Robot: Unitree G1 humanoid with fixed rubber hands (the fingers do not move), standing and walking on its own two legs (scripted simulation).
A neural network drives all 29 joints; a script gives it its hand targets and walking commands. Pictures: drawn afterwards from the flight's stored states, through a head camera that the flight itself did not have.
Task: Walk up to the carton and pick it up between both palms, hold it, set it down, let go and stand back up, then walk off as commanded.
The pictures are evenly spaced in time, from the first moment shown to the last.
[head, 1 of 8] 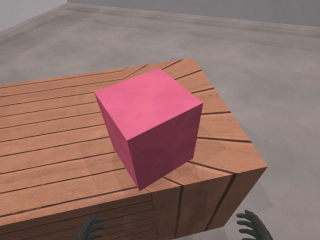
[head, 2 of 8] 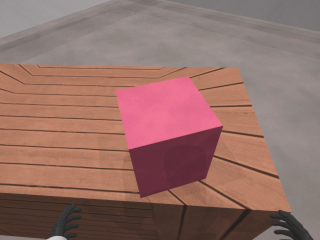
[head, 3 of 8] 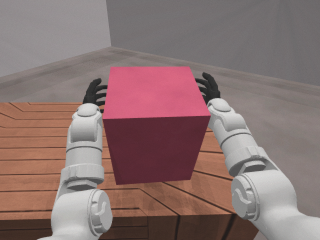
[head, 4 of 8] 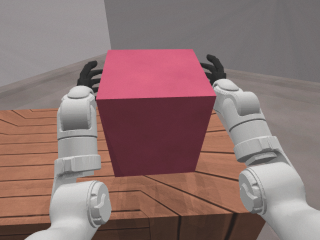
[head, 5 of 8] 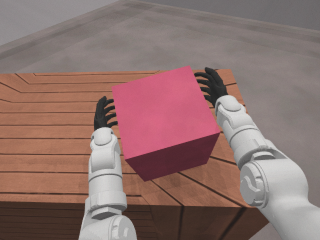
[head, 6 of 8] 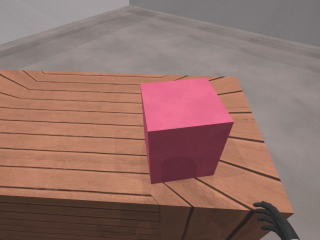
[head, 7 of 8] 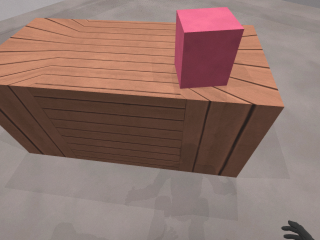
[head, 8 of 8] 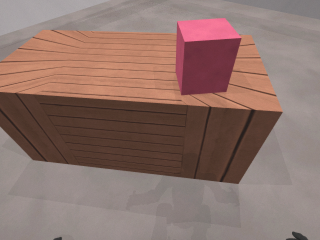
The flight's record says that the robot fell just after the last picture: no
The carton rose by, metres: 0.23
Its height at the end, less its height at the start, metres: +0.00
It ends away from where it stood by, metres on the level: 0.05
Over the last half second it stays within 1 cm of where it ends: yes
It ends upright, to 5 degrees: yes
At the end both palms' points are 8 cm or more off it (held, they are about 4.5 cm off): yes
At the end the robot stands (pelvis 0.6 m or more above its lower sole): yes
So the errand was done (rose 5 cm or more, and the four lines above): yes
